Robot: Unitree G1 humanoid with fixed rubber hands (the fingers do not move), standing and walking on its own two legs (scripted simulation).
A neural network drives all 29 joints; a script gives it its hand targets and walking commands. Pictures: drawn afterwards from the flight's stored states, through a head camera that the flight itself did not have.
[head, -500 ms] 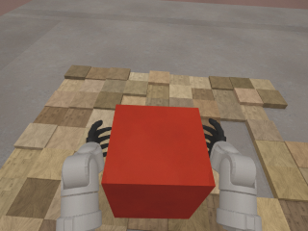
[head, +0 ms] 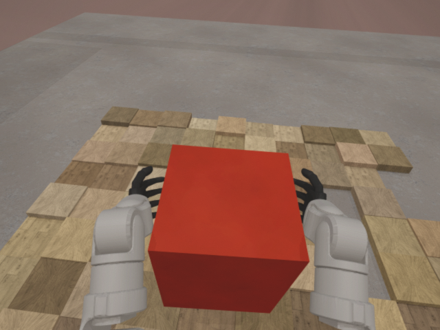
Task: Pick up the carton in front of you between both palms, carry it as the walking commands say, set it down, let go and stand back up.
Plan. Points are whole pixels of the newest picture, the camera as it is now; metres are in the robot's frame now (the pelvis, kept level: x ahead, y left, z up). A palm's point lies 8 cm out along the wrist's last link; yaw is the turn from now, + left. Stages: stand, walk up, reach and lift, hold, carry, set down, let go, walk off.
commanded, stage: carry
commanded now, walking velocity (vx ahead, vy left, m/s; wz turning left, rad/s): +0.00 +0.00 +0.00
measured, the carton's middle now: (223, 233) +0.31 -0.01 +0.05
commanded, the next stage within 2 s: none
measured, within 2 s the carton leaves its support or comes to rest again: neither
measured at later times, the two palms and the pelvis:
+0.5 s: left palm (129, 219) +0.29 +0.15 +0.11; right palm (308, 219) +0.29 -0.15 +0.12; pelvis -0.03 +0.00 +0.00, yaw +0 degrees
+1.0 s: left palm (121, 222) +0.28 +0.16 +0.11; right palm (302, 220) +0.28 -0.14 +0.12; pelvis -0.03 +0.02 +0.00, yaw +0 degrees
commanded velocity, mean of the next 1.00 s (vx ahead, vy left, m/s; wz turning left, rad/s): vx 0.00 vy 0.00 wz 0.00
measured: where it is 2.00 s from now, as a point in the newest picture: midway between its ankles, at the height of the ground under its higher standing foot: outside the picture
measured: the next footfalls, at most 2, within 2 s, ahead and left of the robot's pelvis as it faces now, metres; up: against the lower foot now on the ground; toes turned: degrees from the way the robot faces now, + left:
none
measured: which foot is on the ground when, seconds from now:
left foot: down 0.00-1.00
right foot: down 0.00-1.00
